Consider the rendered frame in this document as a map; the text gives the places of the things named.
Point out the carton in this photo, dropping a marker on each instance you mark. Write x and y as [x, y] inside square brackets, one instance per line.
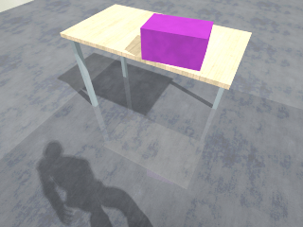
[174, 40]

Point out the table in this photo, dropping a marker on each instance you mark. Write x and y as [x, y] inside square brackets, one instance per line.
[117, 30]

